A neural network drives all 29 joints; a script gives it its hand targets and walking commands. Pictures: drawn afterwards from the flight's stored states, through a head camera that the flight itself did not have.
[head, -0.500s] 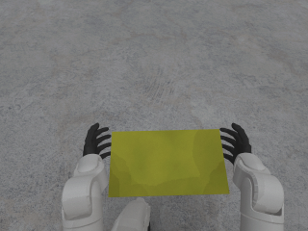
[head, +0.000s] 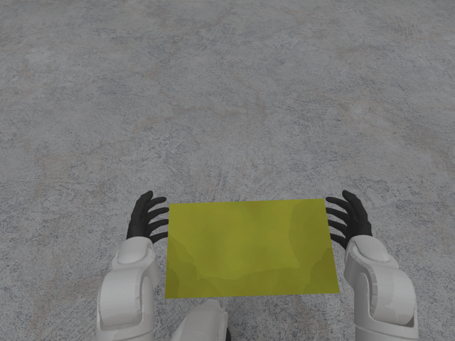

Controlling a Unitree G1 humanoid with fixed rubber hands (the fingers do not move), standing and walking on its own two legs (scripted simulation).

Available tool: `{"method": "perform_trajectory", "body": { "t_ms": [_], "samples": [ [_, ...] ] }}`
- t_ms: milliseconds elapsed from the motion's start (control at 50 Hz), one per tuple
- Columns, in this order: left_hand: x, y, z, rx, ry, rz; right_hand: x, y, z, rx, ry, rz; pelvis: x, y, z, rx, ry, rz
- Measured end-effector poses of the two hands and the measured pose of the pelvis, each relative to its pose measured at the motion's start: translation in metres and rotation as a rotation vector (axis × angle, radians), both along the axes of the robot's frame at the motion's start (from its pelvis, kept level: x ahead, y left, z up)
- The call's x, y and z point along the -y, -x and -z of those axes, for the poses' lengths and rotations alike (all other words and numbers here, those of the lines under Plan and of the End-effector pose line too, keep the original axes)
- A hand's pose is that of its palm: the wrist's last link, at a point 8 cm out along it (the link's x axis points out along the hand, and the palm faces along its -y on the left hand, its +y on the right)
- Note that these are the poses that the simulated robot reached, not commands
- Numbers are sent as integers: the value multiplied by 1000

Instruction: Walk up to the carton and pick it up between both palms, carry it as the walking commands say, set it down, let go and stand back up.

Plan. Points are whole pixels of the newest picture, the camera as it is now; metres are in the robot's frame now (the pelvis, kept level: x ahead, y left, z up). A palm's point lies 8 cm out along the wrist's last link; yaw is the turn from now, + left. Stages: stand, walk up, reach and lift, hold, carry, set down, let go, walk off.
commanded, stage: carry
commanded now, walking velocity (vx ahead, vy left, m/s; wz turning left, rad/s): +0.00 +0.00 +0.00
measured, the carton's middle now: (246, 250) +0.28 +0.02 -0.04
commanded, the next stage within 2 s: none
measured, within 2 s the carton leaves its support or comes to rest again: neither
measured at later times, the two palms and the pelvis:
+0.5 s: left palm (206, 75) +0.70 +0.15 +0.05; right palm (340, 77) +0.72 -0.19 +0.05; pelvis +0.44 -0.02 +0.01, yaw -1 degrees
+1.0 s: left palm (237, 3) +1.14 +0.11 +0.05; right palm (335, 7) +1.14 -0.23 +0.05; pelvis +0.87 -0.05 +0.02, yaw +0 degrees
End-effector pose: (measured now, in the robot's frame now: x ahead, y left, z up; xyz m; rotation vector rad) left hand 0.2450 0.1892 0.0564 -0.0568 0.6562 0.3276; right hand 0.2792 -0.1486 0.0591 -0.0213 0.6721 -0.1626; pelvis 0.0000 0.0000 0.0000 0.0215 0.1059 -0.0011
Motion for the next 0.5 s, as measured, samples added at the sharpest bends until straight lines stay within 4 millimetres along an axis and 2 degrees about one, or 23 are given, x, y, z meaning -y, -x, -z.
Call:
{"method": "perform_trajectory", "body": {
  "t_ms": [40, 100, 160, 240, 300, 340, 380, 500],
  "samples": [
    [-4, -42, 4, 14, -22, -1, -5, -43, 8, 15, 5, -22, -2, -40, 9, 13, -12, 43],
    [4, -113, 20, -28, -33, 84, 7, -93, 34, -26, 8, 18, -6, -90, 10, 19, -26, 87],
    [27, -178, 16, -45, -51, 185, 29, -120, 41, -43, -45, 143, -10, -137, 4, 5, -39, 108],
    [65, -255, 1, -22, -85, 286, 57, -149, 35, -20, -99, 302, -11, -205, -2, 3, -26, 122],
    [84, -307, -6, -28, -115, 341, 71, -185, 28, -29, -122, 378, -5, -260, -6, 12, 21, 70],
    [83, -340, -3, -44, -120, 333, 73, -226, 24, -43, -113, 343, 3, -295, -10, 9, 23, 33],
    [74, -371, 4, -64, -114, 290, 71, -277, 23, -63, -93, 263, 11, -330, -13, -6, 20, 17],
    [37, -454, 6, 0, -21, 73, 39, -438, 5, 9, 2, 48, 23, -439, -11, -21, -2, 9]
  ]
}}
